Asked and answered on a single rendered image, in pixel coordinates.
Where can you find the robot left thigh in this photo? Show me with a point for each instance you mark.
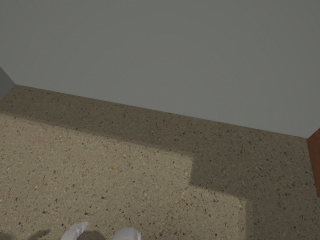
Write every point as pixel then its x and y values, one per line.
pixel 127 233

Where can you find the left robot hand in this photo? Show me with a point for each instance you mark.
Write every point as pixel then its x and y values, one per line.
pixel 75 231

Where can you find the cupboard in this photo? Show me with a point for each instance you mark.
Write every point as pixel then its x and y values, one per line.
pixel 313 144

